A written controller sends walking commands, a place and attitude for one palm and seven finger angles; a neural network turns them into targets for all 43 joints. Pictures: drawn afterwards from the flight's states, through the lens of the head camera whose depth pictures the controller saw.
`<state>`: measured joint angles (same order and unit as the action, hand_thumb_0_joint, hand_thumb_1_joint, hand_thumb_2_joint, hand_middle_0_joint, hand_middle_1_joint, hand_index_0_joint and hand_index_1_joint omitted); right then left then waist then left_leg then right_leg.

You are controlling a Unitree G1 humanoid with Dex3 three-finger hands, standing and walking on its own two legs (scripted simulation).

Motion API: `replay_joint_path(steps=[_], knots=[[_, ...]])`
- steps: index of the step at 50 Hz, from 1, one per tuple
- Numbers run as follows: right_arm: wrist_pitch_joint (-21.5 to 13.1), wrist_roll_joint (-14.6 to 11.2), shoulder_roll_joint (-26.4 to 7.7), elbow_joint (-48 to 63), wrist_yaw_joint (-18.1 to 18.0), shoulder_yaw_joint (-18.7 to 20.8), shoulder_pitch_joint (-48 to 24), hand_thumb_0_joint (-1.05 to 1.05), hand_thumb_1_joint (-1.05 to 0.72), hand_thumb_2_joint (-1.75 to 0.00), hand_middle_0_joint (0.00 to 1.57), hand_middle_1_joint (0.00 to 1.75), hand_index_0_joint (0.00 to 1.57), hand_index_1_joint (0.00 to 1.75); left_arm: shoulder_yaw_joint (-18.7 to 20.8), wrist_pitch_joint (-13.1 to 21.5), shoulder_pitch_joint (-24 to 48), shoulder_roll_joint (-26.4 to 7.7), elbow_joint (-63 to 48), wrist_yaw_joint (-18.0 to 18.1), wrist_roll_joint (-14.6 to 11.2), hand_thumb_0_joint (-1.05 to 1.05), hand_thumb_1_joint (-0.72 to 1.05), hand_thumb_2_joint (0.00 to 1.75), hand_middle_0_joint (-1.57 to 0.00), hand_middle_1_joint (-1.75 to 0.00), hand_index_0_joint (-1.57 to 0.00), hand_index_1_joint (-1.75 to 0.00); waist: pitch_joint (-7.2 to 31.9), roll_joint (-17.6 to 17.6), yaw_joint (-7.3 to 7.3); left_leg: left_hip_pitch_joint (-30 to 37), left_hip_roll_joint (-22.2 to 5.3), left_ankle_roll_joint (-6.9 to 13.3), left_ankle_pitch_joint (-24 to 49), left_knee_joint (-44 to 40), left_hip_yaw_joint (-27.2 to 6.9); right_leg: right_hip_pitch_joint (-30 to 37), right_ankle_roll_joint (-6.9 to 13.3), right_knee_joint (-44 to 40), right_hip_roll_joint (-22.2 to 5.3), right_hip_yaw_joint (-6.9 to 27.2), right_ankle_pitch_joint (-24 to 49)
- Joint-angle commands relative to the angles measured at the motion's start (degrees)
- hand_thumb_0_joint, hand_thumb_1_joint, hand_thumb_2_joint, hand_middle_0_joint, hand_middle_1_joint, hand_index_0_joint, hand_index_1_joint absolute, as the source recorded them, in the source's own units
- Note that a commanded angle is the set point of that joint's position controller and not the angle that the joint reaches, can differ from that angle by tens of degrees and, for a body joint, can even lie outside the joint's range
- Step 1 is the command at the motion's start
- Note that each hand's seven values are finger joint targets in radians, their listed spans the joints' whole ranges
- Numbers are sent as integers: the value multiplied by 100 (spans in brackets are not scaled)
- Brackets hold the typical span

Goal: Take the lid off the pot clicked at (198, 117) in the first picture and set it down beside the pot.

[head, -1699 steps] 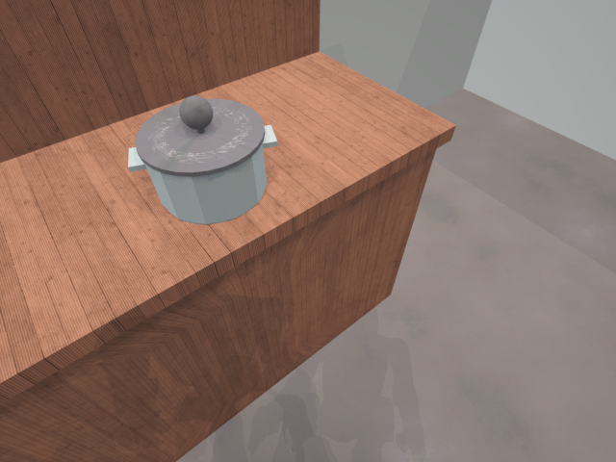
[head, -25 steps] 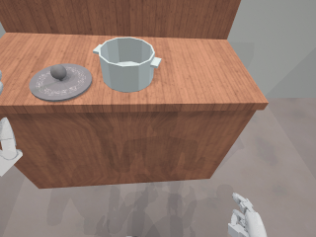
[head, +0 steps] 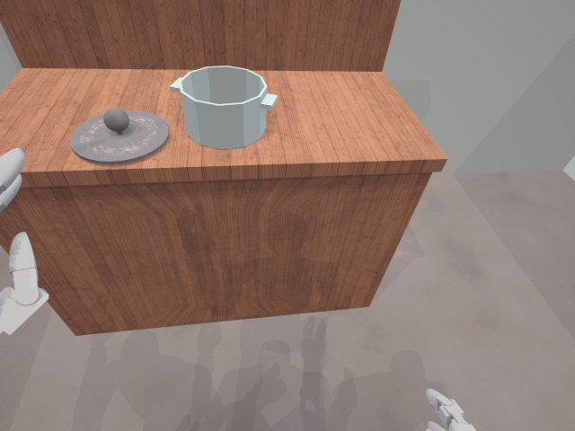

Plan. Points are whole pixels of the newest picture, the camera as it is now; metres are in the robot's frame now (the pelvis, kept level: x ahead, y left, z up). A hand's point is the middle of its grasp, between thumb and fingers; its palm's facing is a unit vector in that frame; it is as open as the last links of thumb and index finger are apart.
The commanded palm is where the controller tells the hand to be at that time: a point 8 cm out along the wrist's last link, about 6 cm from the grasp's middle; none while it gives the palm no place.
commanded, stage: stop stepping back and stand still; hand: left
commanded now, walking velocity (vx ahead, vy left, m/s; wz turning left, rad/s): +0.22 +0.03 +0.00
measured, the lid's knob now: (116, 120) +0.71 +0.40 +0.05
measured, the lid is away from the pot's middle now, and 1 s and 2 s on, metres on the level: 0.24 0.24 0.24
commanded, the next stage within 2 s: let the arm hang, fingers relaxed in 1.52 s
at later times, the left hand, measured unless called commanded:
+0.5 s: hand out of the picture +0.13 +0.23 +0.22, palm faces +0.44 -0.78 -0.45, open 7.4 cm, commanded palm none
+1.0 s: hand out of the picture -0.04 +0.24 -0.18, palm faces +0.12 -0.96 -0.24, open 7.2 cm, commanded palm none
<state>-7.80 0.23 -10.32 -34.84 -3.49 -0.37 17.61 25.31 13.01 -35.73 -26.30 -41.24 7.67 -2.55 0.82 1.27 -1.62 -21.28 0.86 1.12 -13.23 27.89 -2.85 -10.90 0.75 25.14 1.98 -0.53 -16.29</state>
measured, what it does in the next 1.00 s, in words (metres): steps on the spot: left foot, then right foot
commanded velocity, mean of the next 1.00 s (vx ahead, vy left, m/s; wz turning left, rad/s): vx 0.07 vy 0.01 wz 0.00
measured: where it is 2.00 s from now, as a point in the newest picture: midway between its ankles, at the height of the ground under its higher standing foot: outside the picture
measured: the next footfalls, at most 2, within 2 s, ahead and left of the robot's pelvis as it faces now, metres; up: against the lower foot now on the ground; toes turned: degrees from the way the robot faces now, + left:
left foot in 0.16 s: +0.02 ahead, +0.16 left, +0.00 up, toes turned +9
right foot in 0.38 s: +0.02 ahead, -0.08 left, +0.00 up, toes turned +6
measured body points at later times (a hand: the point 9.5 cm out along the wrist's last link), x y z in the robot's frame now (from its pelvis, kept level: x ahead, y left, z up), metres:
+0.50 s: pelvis -0.04 +0.00 +0.00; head -0.06 +0.00 +0.45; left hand +0.10 +0.27 +0.25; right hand +0.10 -0.23 -0.10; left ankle -0.02 +0.12 -0.70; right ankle -0.04 -0.10 -0.74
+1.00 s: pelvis +0.00 +0.04 -0.01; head +0.04 +0.05 +0.44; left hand -0.05 +0.29 -0.16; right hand -0.02 -0.19 -0.16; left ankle -0.02 +0.15 -0.74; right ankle -0.02 -0.09 -0.74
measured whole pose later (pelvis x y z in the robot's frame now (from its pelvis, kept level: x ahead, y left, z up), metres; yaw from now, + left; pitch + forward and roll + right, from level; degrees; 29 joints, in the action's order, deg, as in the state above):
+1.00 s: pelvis +0.00 +0.04 -0.01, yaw +6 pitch +1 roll +0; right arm 1.8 0.6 -8.1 -58.2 -1.4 0.7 21.4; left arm 1.2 -1.7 -18.2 -13.0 59.8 0.9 -0.2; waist -4.7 1.0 -0.4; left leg -16.3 -0.5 0.6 -17.2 32.7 2.6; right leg -12.6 -0.3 31.2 -1.0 -0.3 -19.0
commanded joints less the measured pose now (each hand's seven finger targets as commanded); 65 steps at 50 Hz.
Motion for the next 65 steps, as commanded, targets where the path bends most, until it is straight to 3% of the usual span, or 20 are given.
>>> replay_joint_path(steps=[1, 4, 6, 8, 10, 16, 17, 18, 19, 24, 25, 28, 31, 33, 35, 38, 39, 45, 51, 65], knots=[[-150, 12, -883, 536, -81, 467, -758, 0, -90, -90, 20, 30, 20, 30, 477, 248, 731, -689, -642, 139, -50, 0, 90, 90, -20, -30, -20, -30, 171, 534, 2, 803, 68, -73, -849, 2190, 105, -1660, 981, -1687, -1591, 1956, -2798], [8, -69, -775, 597, -49, 306, -833, 0, -90, -90, 20, 30, 20, 30, 211, 108, 1236, -489, -164, 153, -73, 0, 90, 90, -20, -30, -20, -30, -344, 703, -114, 590, -337, 105, -1239, 1545, 42, -1847, 777, -1288, -1702, 1524, -2711], [-15, -80, -844, 676, -124, 249, -986, 0, -90, -90, 20, 30, 20, 30, 66, 97, 1588, -396, -89, 145, -37, 0, 90, 90, -20, -30, -20, -30, -737, 42, -137, 729, -418, 259, -1900, -25, -222, -2016, 427, -389, -958, 668, -2624], [-77, -80, -979, 841, -112, 283, -951, 0, -90, -90, 20, 30, 20, 30, 251, 146, 1570, -570, -471, 122, -2, 0, 90, 90, -20, -30, -20, -30, -391, -1637, -35, 563, -1442, 778, -3113, -1694, -2114, -1729, -40, 2333, 319, -421, -1492], [-212, -66, -764, 881, 12, 295, -983, 0, -90, -90, 20, 30, 20, 30, 373, 78, 1447, -702, -604, 94, 27, 0, 90, 90, -20, -30, -20, -30, -467, -1448, 30, -642, -1787, 1049, -3862, -2317, -2828, -1467, -28, 3930, 86, 211, -1214], [-133, -26, -680, 912, 109, 198, -1134, 0, -90, -90, 20, 30, 20, 30, 493, 11, 243, -844, -1145, 141, 54, 0, 90, 90, -20, -30, -20, -30, -17, -1427, 217, -1441, -885, 326, -2865, -1303, -671, 1115, 116, 554, 112, -329, -1107], [-79, -1, -655, 906, 74, 244, -1049, 0, -90, -90, 20, 30, 20, 30, 561, 72, 362, -919, -1259, 126, 94, 0, 90, 90, -20, -30, -20, -30, 44, -644, 236, -1481, -457, 192, -2371, -82, -176, 1214, 272, -359, -217, 242, -1229], [0, 30, -612, 850, 65, 308, -941, 0, -90, -90, 20, 30, 20, 30, 718, 100, 428, -1116, -1118, 107, 95, 0, 90, 90, -20, -30, -20, -30, 46, 826, 203, -1699, 59, 21, -1646, 2014, 298, 791, 814, -1433, -1384, 2336, -2109], [28, 62, -794, 707, 46, 390, -845, 0, -90, -90, 20, 30, 20, 30, 817, 159, 979, -1208, -1260, 71, -39, 0, 90, 90, -20, -30, -20, -30, 47, 979, 115, -1429, 88, -82, -1208, 3432, 251, -29, 1159, -1914, -2223, 3229, -1668], [23, -81, -648, 603, -41, 302, -912, 0, -90, -90, 20, 30, 20, 30, 424, 168, 1044, -563, -86, 79, -8, 0, 90, 90, -20, -30, -20, -30, -311, 517, 7, 23, -408, 76, -1035, 1413, 229, -1024, 859, -1298, -1707, 1681, -1572], [-103, -69, -1274, -722, 534, 615, -335, 0, -90, -90, 20, 30, 20, 30, -1604, -876, 1396, 912, 4210, -518, 691, 0, 90, 90, -20, -30, -20, -30, -217, 161, -323, -600, -760, -13, -1103, 1582, 318, -975, 680, 345, -1875, 39, 475], [460, 53, -978, -279, 501, 513, -255, 0, -90, -90, 20, 30, 20, 30, -1884, -1303, 1080, 1056, 4964, -753, 518, 0, 90, 90, -20, -30, -20, -30, 253, 117, 94, 256, -895, 418, 174, 528, -677, -1558, 58, 1303, -740, -240, -656], [591, 192, -886, -216, 377, 495, -347, 0, -90, -90, 20, 30, 20, 30, -1841, -1303, 1733, 597, 5894, -692, 553, 0, 90, 90, -20, -30, -20, -30, 86, 2642, 189, -982, -73, 68, -39, 2134, 495, -214, 495, 15, -1502, 990, 581], [725, 167, -830, -380, 356, 550, -451, 0, -90, -90, 20, 30, 20, 30, -1885, -1351, 2120, 395, 6668, -663, 495, 0, 90, 90, -20, -30, -20, -30, -291, 1883, 156, -996, -134, -24, -1613, 2363, 563, -121, 873, 16, -1887, 1140, 1793], [765, 136, -785, -705, 344, 508, -168, 0, -90, -90, 20, 30, 20, 30, -2010, -1357, 2491, 363, 7409, -652, 429, 0, 90, 90, -20, -30, -20, -30, -506, 1165, -120, -12, -302, 29, -320, 1161, 519, -698, 571, 397, -1628, 655, 1958], [699, 173, -1247, -1211, 297, 436, 380, 0, -90, -90, 20, 30, 20, 30, -2246, -1396, 2354, 800, 8227, -710, 280, 0, 90, 90, -20, -30, -20, -30, -488, -2081, -111, 688, -1406, 699, 1421, -700, -1381, -1294, -84, 1915, -218, -473, -932], [685, 173, -1262, -1346, 231, 427, 494, 0, -90, -90, 20, 30, 20, 30, -2265, -1376, 2432, 789, 8458, -715, 254, 0, 90, 90, -20, -30, -20, -30, -474, -2294, -160, 915, -1551, 861, 1682, -957, -1614, -1569, -54, 2401, -157, -266, -1572], [742, 73, -803, -1783, 93, 352, 356, 0, -90, -90, 20, 30, 20, 30, -2356, -1313, 2000, 1151, 9449, -795, 226, 0, 90, 90, -20, -30, -20, -30, 366, -1192, 113, 1205, -1139, 564, 1796, -457, -333, -280, -83, 686, -218, -109, -435], [856, 7, -331, -2177, 181, 350, 459, 0, -90, -90, 20, 30, 20, 30, -2419, -1262, 1872, 999, 9996, -591, 274, 0, 90, 90, -20, -30, -20, -30, -237, 315, -8, 907, -529, 137, 175, -119, 158, -120, 228, -389, -713, 592, 568], [809, 21, -197, -2670, 90, 363, 315, 0, -90, -90, 20, 30, 20, 30, -2309, -1271, 2006, 1264, 10259, -481, 277, 0, 90, 90, -20, -30, -20, -30, -313, -108, 40, 1355, -709, 158, 1672, -217, 244, 178, 123, -109, -655, 285, 1830]])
